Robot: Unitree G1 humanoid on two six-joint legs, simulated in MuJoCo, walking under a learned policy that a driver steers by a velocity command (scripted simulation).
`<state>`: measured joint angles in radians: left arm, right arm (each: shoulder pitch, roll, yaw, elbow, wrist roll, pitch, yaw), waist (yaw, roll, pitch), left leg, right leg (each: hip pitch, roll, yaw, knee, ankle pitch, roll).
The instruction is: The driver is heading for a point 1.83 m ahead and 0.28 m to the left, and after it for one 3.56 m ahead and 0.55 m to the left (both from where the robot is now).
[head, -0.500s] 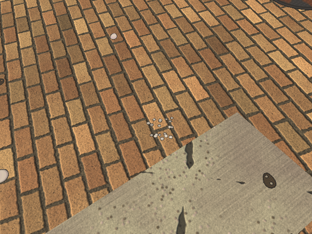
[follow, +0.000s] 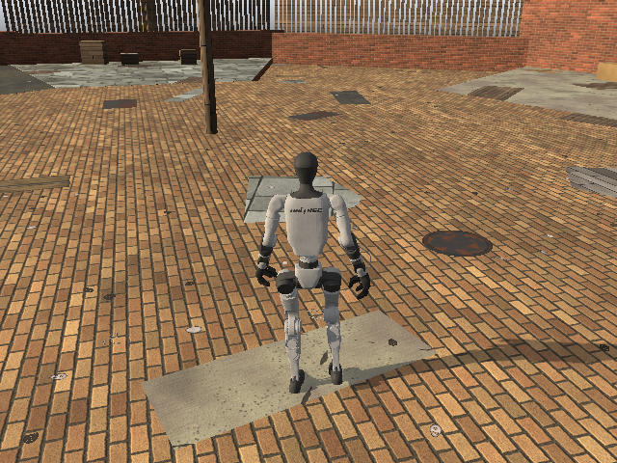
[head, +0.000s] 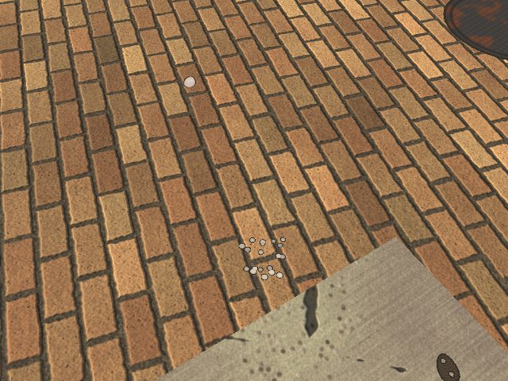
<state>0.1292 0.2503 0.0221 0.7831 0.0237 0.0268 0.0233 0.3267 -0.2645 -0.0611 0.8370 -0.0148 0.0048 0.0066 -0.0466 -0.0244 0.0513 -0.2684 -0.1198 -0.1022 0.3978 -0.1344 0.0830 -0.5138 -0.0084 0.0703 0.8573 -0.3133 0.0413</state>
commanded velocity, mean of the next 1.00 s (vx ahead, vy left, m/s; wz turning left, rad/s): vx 0.02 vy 0.00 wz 0.33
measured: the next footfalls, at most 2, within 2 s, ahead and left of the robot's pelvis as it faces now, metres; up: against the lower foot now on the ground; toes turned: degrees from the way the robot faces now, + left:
right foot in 0.14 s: +0.08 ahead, -0.12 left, +0.00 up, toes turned +10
left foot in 0.60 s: -0.01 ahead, +0.08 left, +0.00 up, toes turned +20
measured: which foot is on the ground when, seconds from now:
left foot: down 0.00-0.14, up 0.16-0.58, down 0.60-1.00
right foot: up 0.00-0.12, down 0.14-0.60, up 0.62-1.00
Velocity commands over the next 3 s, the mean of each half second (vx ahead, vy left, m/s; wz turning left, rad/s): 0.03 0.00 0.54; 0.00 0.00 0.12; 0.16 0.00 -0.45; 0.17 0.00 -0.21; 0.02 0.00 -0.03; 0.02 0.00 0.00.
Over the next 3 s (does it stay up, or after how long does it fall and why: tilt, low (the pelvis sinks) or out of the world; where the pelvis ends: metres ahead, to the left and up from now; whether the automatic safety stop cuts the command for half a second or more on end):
stays up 0.17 -0.01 0.00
